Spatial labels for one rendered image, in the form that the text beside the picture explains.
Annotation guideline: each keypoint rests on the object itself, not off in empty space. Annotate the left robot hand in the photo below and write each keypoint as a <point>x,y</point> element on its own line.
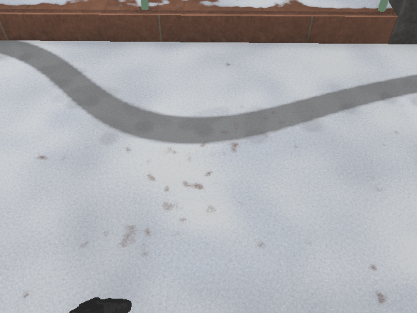
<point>97,305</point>

